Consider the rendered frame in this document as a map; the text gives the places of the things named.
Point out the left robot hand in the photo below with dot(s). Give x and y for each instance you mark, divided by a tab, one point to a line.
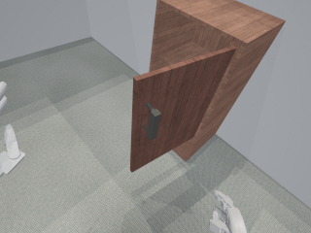
12	157

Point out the handle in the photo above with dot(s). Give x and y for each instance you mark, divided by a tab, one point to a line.
154	121

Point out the right robot hand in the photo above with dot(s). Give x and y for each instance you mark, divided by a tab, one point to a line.
230	221

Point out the cupboard door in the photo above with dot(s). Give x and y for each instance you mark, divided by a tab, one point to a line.
182	92

